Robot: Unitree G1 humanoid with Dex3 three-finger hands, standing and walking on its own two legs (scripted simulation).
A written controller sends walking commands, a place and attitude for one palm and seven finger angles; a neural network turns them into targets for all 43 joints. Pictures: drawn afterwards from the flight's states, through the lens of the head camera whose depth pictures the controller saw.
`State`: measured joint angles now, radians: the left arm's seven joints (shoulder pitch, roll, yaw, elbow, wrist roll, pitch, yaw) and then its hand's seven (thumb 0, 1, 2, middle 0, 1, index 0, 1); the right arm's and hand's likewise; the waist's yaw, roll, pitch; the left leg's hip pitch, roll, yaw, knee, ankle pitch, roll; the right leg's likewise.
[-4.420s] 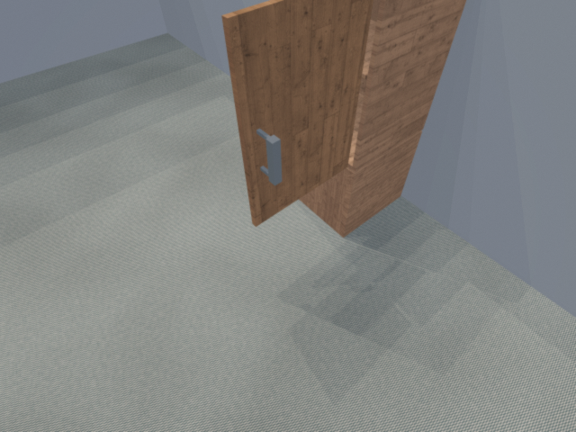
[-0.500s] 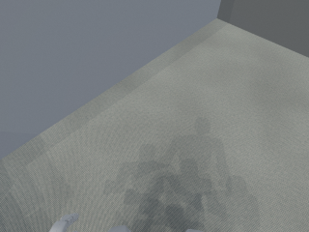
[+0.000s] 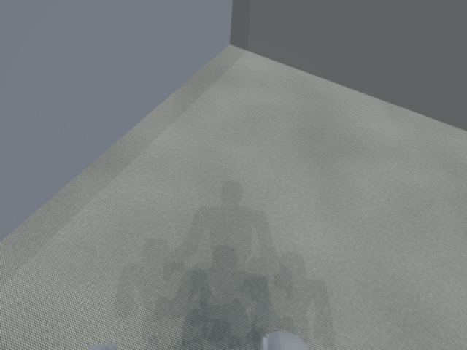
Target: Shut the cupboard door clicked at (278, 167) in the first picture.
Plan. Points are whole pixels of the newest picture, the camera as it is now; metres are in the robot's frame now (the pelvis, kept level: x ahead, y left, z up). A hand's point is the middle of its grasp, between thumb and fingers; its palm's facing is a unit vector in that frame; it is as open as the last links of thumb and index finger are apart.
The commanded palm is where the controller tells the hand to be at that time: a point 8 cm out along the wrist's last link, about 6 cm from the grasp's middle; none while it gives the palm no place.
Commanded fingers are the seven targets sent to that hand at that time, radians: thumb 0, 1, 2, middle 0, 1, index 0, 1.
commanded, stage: walk around to get in front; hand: left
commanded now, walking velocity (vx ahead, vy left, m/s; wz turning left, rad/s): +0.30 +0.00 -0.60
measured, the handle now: out of the picture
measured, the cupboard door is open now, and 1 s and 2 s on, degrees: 92 92 92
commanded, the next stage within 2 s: walk to a spot facing it in 0.58 s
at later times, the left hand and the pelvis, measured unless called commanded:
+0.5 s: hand (202, 271) +0.29 +0.08 -0.16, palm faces -0.26 -0.94 -0.23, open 7.2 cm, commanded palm none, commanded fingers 0.00 0.90 0.90 -0.20 -0.30 -0.20 -0.30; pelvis +0.18 -0.10 +0.00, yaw -15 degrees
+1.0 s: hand (219, 209) +0.46 +0.05 -0.19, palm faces -0.16 -0.97 -0.16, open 7.3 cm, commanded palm none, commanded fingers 0.00 0.90 0.90 -0.20 -0.30 -0.20 -0.30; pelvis +0.38 -0.11 -0.01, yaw -11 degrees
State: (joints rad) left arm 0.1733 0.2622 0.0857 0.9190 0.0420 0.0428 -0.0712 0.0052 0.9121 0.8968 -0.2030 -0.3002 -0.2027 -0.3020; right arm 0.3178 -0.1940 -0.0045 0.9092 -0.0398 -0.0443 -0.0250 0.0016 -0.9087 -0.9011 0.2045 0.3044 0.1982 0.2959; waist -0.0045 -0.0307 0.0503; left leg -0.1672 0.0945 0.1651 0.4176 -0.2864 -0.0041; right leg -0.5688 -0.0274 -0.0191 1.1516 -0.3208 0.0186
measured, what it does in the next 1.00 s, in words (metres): walks ahead: right foot, then left foot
